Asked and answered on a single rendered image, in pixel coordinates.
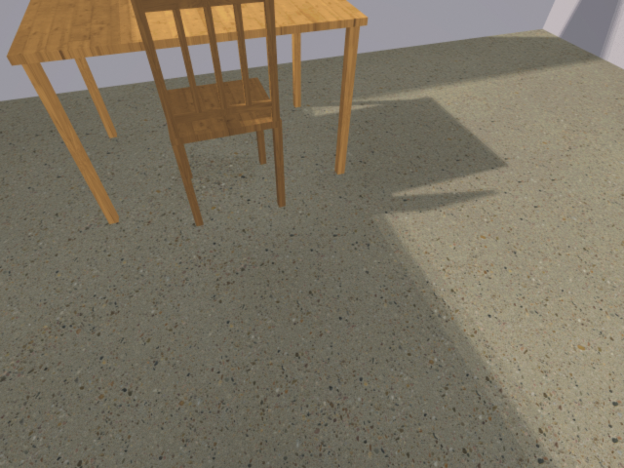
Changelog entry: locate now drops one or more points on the chair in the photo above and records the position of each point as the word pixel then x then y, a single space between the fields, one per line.
pixel 222 109

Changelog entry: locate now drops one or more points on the table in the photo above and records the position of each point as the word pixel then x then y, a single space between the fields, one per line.
pixel 77 29

